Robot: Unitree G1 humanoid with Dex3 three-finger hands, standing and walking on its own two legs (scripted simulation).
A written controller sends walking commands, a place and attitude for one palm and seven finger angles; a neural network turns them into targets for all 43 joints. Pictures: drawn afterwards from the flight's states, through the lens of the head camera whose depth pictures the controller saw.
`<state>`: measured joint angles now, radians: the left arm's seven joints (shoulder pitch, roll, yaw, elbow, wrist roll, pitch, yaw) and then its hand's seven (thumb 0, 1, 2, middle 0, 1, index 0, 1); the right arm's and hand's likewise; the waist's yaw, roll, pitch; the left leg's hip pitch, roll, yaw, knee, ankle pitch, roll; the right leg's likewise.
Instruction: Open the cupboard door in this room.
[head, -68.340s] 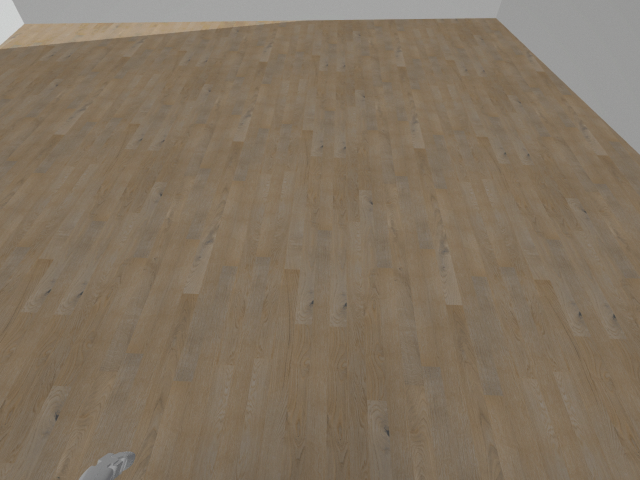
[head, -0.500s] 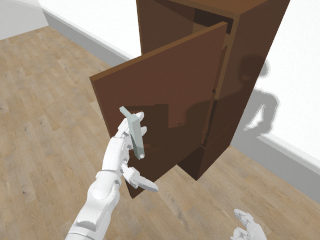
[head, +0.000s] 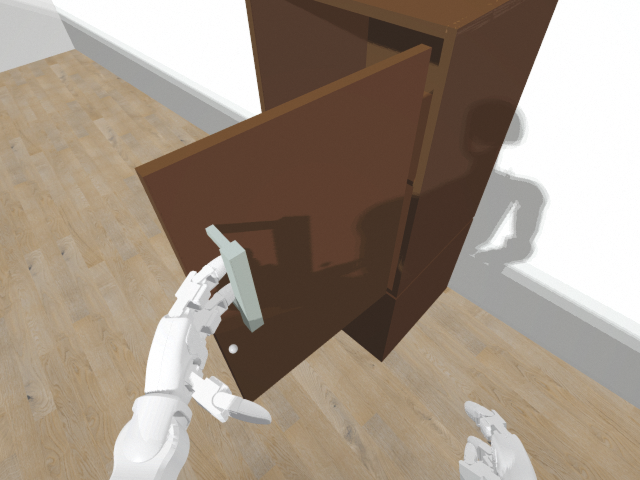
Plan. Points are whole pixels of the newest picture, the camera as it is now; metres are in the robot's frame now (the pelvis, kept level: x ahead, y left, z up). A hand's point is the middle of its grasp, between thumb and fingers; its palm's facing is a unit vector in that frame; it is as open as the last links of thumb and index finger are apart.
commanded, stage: slide the hand sideways off the handle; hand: left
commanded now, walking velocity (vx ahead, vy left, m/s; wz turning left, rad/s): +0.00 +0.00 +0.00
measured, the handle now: (235, 280) +0.33 +0.13 +0.09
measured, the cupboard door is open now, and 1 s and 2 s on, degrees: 84 84 84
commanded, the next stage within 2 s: draw the hand back to the body in 0.46 s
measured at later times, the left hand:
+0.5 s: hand (160, 392) +0.20 +0.18 +0.08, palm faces +0.03 -1.00 -0.02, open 16.3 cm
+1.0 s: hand (112, 400) +0.18 +0.21 +0.11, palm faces +0.05 -1.00 -0.05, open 16.3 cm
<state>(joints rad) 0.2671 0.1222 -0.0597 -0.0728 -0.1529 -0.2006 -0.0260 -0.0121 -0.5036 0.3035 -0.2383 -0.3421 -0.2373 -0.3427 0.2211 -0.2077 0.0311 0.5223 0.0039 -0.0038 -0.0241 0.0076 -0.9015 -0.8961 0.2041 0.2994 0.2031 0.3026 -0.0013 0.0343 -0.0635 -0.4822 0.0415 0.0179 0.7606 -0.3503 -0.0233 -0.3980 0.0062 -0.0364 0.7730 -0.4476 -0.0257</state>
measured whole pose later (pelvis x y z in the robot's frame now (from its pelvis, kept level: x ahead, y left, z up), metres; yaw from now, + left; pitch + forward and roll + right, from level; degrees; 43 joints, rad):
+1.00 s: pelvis -0.01 +0.03 +0.00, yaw +2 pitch +3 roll -2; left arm 0.49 0.24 0.14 -0.35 -0.29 -0.10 -0.19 -0.01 -0.50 0.30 -0.15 -0.30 -0.15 -0.30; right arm 0.26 -0.22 0.06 0.51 0.04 -0.16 -0.07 0.01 -0.90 -0.90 0.21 0.30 0.20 0.30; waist 0.03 0.06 -0.09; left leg -0.51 0.02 -0.01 0.82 -0.36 0.01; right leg -0.38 -0.01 -0.06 0.77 -0.44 0.01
